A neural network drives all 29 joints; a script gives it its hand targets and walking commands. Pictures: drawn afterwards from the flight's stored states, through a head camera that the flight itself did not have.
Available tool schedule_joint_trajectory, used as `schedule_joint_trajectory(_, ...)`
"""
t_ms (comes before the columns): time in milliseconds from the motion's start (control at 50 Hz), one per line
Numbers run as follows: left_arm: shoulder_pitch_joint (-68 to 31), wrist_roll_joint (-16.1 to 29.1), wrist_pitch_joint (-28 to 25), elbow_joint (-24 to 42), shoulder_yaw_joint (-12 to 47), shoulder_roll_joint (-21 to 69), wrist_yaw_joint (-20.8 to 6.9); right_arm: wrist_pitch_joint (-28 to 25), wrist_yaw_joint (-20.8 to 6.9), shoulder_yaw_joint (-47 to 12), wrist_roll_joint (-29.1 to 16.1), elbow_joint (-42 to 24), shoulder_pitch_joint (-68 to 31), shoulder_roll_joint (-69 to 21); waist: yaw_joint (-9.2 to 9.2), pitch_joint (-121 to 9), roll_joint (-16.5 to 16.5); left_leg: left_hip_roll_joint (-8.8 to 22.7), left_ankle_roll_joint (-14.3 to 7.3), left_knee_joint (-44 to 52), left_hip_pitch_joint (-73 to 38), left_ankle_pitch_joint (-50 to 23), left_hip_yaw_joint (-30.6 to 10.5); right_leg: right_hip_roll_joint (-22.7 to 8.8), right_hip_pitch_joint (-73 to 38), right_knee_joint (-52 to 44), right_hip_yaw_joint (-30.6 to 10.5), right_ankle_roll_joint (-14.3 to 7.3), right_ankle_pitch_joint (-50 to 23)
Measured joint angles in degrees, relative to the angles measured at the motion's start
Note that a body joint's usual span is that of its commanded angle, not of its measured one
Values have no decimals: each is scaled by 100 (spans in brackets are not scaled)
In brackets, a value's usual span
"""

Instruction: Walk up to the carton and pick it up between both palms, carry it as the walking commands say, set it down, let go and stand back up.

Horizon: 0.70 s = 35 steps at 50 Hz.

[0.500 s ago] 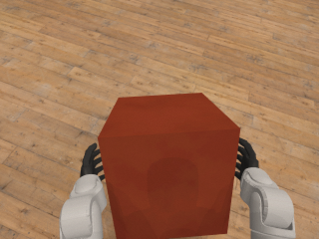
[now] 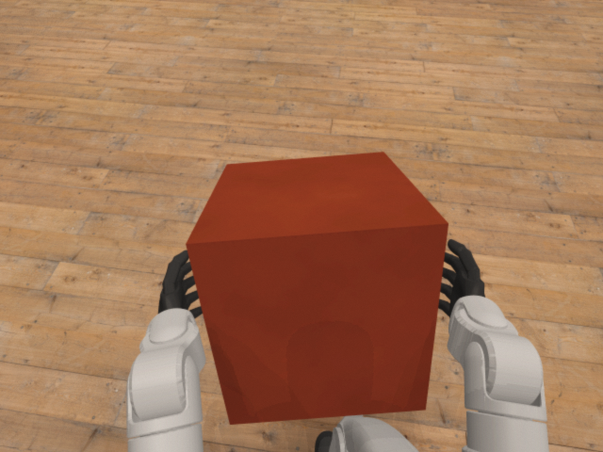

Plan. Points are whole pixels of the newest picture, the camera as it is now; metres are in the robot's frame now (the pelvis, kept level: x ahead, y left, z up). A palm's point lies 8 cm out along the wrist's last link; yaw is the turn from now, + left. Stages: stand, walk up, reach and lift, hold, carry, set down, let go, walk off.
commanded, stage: carry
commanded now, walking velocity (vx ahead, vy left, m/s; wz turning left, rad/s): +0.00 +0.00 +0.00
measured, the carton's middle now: (315, 273) +0.39 -0.01 -0.04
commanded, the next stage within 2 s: none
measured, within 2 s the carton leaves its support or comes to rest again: neither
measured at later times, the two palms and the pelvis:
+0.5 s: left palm (165, 225) +0.40 +0.18 +0.09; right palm (428, 189) +0.43 -0.16 +0.10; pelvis +0.15 -0.01 +0.04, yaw +3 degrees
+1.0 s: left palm (169, 218) +0.40 +0.18 +0.10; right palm (437, 195) +0.42 -0.17 +0.10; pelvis +0.14 -0.01 +0.05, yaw +2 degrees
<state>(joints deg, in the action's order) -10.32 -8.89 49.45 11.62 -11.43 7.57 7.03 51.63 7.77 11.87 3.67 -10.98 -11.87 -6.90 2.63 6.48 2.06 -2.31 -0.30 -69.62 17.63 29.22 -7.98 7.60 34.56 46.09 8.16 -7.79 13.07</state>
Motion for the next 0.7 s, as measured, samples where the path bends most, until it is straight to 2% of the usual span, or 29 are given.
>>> schedule_joint_trajectory(20, -72, -73, 31, -222, -44, -25, -37, -65, -31, 47, 92, 242, -2, -56, -72, -73, -64, 8, 23, 331, 166, 107, 22, 29, -86, -199, 6, -25, -44)
schedule_joint_trajectory(60, 30, -44, 180, -305, -21, -49, -24, -33, 9, -14, 115, 288, 231, -85, -236, -235, -233, 31, 46, 1205, 315, 304, 161, 24, -229, -508, -34, -64, -62)
schedule_joint_trajectory(80, 108, -90, 125, -370, 5, -15, -59, -97, -61, -34, 194, 335, 335, -67, -285, -296, -279, 44, 39, 1748, 324, 395, 219, -9, -302, -608, -25, -67, -39)
schedule_joint_trajectory(120, 259, -98, -57, -514, 56, 7, -53, -269, -171, -18, 289, 504, 438, -56, -411, -349, -414, -3, -86, 2470, 133, 113, 364, -117, -442, -657, -74, -59, 46)
schedule_joint_trajectory(160, 502, 31, -154, -386, 80, -27, -18, -316, -170, -135, 270, 451, 531, -50, -507, -400, -566, -147, -205, 2965, -185, -99, 494, -254, -486, -562, -226, -20, 51)
schedule_joint_trajectory(220, 506, 94, -338, -437, 62, -36, -32, -506, -280, -135, 428, 538, 475, -52, -473, -529, -282, -166, -303, 3094, -401, -238, 427, -305, -649, -511, -152, 90, 16)
schedule_joint_trajectory(280, 241, 67, -325, -554, -26, -118, -91, -682, -237, -208, 478, 637, 434, -55, -562, -758, -104, -202, -281, 2977, -505, -415, 554, -325, -811, -467, -235, 15, 132)
schedule_joint_trajectory(320, 40, 0, -384, -810, -45, -163, -183, -746, -197, -186, 537, 712, 412, -56, -564, -954, -55, -204, -184, 2645, -388, -655, 682, -370, -985, -594, -234, -52, 245)
schedule_joint_trajectory(340, -41, -7, -382, -909, -26, -183, -207, -728, -167, -171, 544, 685, 432, -53, -559, -1044, -125, -219, -111, 2540, -330, -520, 794, -433, -1102, -683, -249, -70, 398)
schedule_joint_trajectory(400, -61, -49, -450, -1106, 10, -143, -274, -597, -147, -136, 575, 568, 500, -21, -506, -1308, -402, -179, 8, 2967, -268, -116, 1048, -605, -1362, -813, -265, 97, 866)
schedule_joint_trajectory(440, 2, -114, -543, -1317, -30, -53, -290, -536, -233, -40, 642, 738, 434, 7, -427, -1379, -400, -8, 27, 3457, -294, -377, 1061, -546, -1518, -795, -153, 100, 945)
schedule_joint_trajectory(460, 68, -140, -553, -1411, -37, -63, -275, -533, -264, -3, 660, 918, 402, -14, -418, -1401, -475, 11, 12, 3608, -395, -718, 1120, -544, -1587, -741, -176, 91, 1003)
schedule_joint_trajectory(500, 379, -111, -427, -1355, 10, -169, -222, -415, -215, -108, 608, 1107, 467, -72, -390, -1500, -666, -43, -49, 3755, -622, -717, 1273, -597, -1588, -503, -312, 112, 1035)
schedule_joint_trajectory(540, 634, -82, -237, -1171, 79, -183, -210, -259, -204, -229, 578, 1053, 624, -46, -275, -1569, -588, 10, -92, 3659, -658, -587, 1227, -547, -1749, -626, -268, 195, 1055)
schedule_joint_trajectory(560, 603, -138, -202, -1260, 47, -158, -246, -279, -250, -194, 626, 1176, 621, -41, -261, -1601, -534, 42, -99, 3569, -624, -537, 1204, -503, -1854, -807, -254, 165, 1101)
schedule_joint_trajectory(620, 277, -303, -176, -1658, -55, -171, -272, -358, -242, -96, 676, 1561, 426, -36, -295, -1564, -333, 196, -41, 3452, -540, -414, 1211, -344, -1879, -999, -254, 51, 1041)
schedule_joint_trajectory(700, 56, -265, -218, -1610, -13, -299, -322, -451, -111, -206, 609, 1331, 428, -41, -293, -1341, -303, 247, 1, 3533, -485, -470, 1204, -296, -1835, -1125, -236, 40, 899)
